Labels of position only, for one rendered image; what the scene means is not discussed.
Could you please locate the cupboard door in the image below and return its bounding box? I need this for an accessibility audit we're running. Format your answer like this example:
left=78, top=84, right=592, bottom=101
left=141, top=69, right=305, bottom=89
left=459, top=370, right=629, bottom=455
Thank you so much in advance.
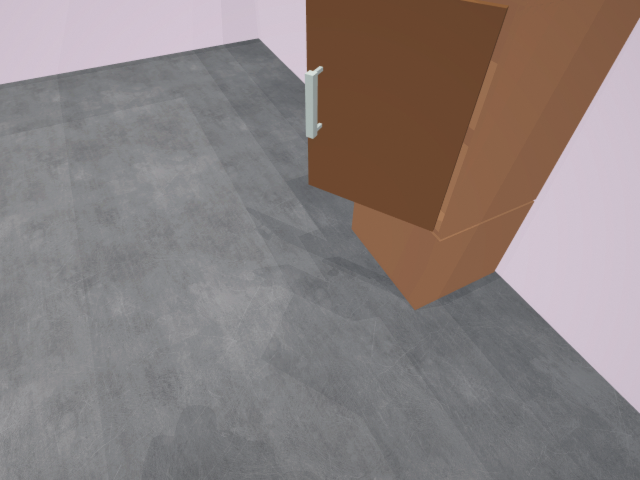
left=306, top=0, right=509, bottom=232

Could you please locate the handle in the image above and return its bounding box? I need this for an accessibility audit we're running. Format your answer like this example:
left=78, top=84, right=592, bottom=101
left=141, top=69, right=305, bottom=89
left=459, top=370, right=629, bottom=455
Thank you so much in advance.
left=305, top=66, right=323, bottom=139

